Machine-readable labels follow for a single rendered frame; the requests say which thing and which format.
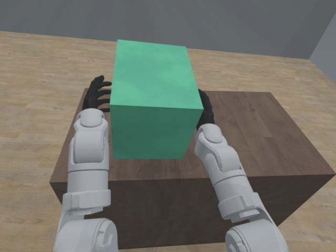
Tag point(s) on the left robot forearm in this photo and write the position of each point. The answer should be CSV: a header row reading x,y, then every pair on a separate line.
x,y
88,165

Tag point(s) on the robot left hand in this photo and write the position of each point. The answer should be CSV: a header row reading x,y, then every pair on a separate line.
x,y
91,98

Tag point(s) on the robot right upper arm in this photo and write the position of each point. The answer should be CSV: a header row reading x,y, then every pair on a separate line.
x,y
257,236

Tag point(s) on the pedestal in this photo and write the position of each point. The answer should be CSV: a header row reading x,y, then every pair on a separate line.
x,y
171,202

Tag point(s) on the robot left upper arm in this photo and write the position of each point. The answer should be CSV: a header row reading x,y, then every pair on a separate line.
x,y
87,235

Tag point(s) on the robot right hand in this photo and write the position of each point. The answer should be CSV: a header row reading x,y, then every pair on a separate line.
x,y
207,114

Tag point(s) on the right robot forearm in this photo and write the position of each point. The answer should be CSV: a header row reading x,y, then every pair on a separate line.
x,y
237,201

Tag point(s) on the carton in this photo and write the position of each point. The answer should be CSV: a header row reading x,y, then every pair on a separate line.
x,y
155,104

